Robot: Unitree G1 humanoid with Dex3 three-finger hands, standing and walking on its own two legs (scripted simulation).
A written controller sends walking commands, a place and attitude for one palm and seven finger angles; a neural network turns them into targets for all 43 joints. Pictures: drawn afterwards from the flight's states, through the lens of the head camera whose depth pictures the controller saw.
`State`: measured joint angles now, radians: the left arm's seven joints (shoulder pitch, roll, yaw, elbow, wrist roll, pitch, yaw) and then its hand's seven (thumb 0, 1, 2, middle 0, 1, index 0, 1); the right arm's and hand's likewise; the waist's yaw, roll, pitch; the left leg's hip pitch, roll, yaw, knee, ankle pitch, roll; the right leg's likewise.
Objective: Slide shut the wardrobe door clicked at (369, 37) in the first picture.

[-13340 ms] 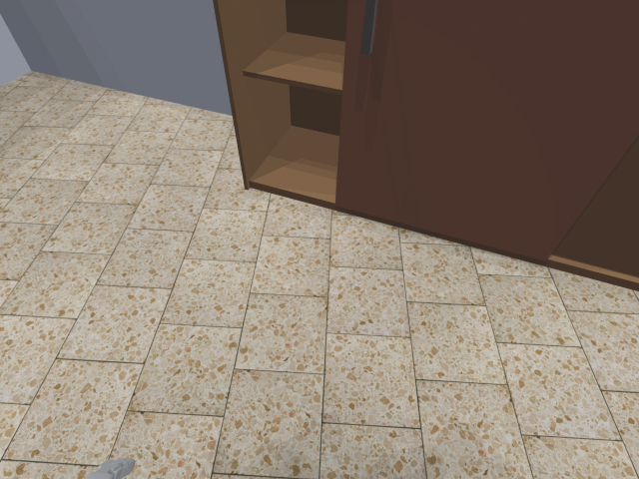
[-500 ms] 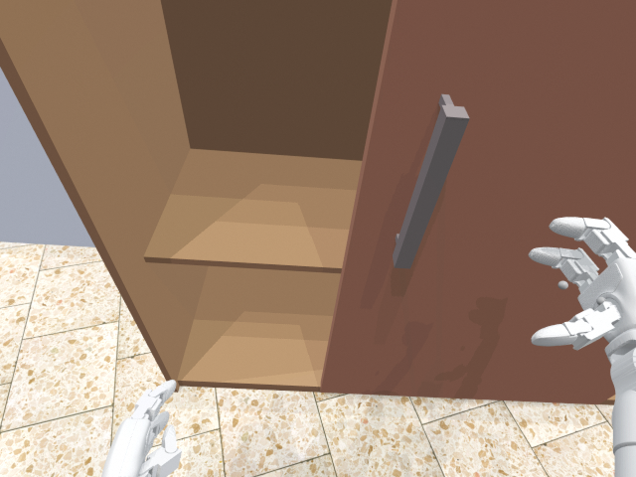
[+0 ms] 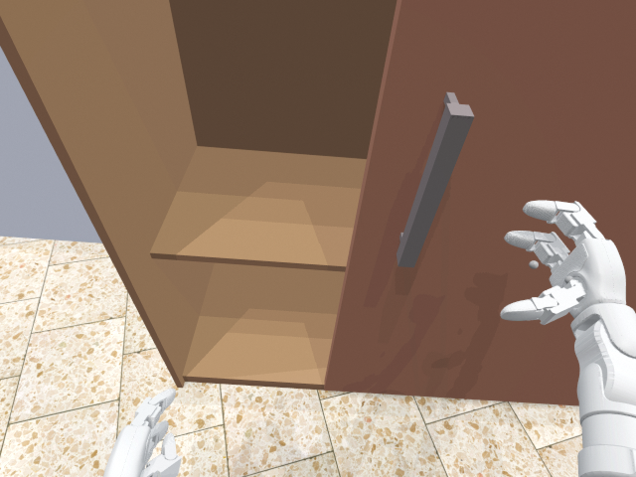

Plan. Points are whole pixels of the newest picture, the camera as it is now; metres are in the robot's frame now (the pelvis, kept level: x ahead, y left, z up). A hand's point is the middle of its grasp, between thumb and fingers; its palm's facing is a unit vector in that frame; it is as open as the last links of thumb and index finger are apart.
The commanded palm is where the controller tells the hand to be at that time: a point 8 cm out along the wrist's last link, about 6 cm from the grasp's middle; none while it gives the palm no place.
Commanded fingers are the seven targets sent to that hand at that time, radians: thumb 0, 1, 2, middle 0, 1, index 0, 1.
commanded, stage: move the hooked fingers beside the handle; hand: right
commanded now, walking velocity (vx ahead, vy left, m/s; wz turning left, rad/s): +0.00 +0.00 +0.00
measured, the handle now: (425, 189) +0.48 -0.12 +0.13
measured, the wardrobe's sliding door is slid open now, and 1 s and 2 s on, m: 0.44 0.44 0.44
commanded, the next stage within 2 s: feel for the door with the fingertips in 1.48 s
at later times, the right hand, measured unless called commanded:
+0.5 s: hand (497, 240) +0.39 -0.20 +0.13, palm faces +0.02 +1.00 -0.01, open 14.0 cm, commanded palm +0.37 -0.24 +0.12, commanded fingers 0.00 0.50 -0.30 0.30 1.20 0.30 1.20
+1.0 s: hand (484, 238) +0.39 -0.18 +0.13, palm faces +0.04 +1.00 -0.02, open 14.0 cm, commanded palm +0.37 -0.23 +0.12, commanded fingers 0.00 0.50 -0.30 0.30 1.20 0.30 1.20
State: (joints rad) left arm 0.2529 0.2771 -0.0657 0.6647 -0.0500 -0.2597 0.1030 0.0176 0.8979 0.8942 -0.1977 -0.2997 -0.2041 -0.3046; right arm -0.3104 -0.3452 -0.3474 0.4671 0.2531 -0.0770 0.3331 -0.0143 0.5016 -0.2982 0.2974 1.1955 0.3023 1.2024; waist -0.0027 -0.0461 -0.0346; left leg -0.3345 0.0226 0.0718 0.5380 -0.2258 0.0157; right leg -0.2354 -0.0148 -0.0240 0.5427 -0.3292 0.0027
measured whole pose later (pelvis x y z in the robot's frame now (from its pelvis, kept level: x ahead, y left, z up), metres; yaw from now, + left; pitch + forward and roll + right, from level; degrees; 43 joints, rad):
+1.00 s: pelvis +0.00 -0.01 +0.00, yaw +1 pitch +3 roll +0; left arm 0.31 0.27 -0.04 0.67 -0.04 -0.15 0.06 0.02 0.90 0.89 -0.20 -0.30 -0.20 -0.30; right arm -0.44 -0.27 -0.28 0.61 0.19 -0.16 0.18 -0.01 0.50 -0.30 0.30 1.20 0.30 1.20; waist 0.03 -0.04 -0.05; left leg -0.38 0.02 0.04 0.54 -0.22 0.01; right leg -0.27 -0.02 -0.05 0.54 -0.33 0.00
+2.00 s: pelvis +0.00 +0.00 +0.00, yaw +1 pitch +2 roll +0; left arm 0.27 0.25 -0.04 0.68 -0.03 -0.16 0.05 0.02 0.90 0.89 -0.20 -0.30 -0.20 -0.30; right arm -0.46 -0.17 -0.18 0.59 0.16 -0.16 0.06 -0.01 0.50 -0.30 0.30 1.20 0.30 1.22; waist 0.02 -0.04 -0.04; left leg -0.37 0.02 0.05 0.55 -0.22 0.01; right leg -0.25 -0.01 -0.05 0.54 -0.32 0.00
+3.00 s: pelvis +0.00 -0.01 +0.00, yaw +2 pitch +5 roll +0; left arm 0.32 0.25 -0.03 0.67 -0.03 -0.12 0.03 0.01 0.90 0.89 -0.20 -0.30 -0.20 -0.30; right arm -0.58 -0.21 -0.23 0.75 0.14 -0.21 0.07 -0.01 0.50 -0.30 0.30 1.20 0.30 1.20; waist 0.05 -0.04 -0.06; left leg -0.43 0.02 0.03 0.56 -0.22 0.01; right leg -0.31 -0.01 -0.06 0.57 -0.34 -0.01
